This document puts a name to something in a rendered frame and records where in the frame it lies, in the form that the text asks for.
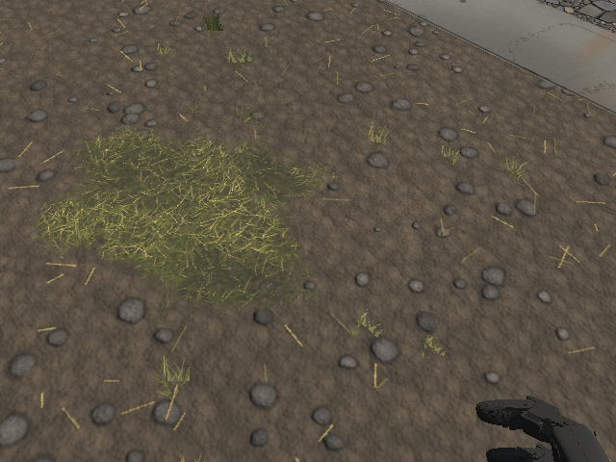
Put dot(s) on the right robot hand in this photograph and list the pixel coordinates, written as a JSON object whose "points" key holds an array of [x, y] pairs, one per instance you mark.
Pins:
{"points": [[570, 441]]}

